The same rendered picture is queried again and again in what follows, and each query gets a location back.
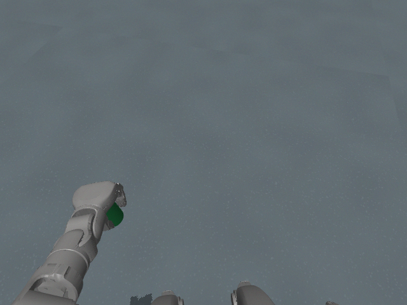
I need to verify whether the left robot arm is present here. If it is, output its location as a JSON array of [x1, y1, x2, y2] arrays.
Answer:
[[11, 205, 106, 305]]

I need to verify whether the left robot hand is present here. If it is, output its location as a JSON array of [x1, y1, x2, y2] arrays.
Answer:
[[72, 180, 127, 231]]

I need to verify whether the can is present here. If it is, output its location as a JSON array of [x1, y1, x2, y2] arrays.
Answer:
[[106, 202, 123, 226]]

